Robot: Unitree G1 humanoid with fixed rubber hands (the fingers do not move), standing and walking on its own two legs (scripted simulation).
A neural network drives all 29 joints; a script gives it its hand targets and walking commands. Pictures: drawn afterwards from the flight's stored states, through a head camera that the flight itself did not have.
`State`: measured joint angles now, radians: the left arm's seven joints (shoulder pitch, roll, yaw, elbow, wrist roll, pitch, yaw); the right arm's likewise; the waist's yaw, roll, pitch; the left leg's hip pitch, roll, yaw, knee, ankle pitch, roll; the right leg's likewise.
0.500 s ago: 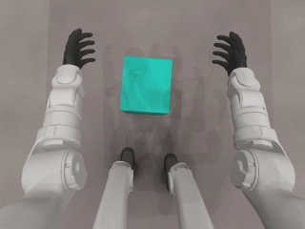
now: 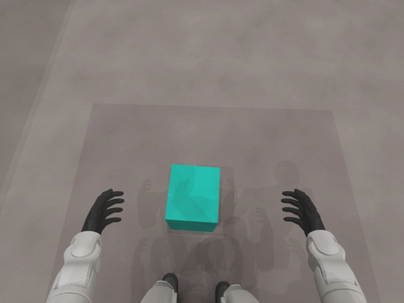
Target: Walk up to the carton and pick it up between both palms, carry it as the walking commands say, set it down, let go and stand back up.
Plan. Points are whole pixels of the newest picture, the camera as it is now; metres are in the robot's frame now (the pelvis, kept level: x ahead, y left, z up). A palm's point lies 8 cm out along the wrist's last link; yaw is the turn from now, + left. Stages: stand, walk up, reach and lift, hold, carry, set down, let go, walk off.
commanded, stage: let go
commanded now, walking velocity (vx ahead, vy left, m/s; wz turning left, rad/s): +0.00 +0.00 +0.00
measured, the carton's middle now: (193, 200) +0.45 +0.02 -0.62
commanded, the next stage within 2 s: stand in 0.70 s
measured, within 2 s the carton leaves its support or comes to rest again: neither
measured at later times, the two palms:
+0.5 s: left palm (65, 272) +0.19 +0.24 -0.04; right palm (331, 271) +0.18 -0.22 -0.04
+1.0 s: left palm (38, 286) +0.17 +0.29 -0.06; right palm (360, 278) +0.17 -0.28 -0.06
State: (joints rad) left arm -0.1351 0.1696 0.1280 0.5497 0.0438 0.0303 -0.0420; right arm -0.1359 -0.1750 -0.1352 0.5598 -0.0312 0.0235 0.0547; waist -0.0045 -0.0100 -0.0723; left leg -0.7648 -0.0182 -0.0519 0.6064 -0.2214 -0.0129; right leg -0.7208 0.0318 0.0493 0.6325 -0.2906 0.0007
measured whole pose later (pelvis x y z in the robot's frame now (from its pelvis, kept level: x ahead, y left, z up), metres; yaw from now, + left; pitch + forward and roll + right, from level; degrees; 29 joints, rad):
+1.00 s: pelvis +0.04 +0.00 +0.02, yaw -1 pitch +0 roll +0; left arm 0.22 0.34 0.05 0.68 0.04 0.03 0.02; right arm 0.18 -0.33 -0.05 0.72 -0.04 0.02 -0.02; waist 0.00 -0.01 0.00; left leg -0.21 -0.01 -0.04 0.51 -0.30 0.00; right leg -0.15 0.03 0.06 0.48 -0.33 0.00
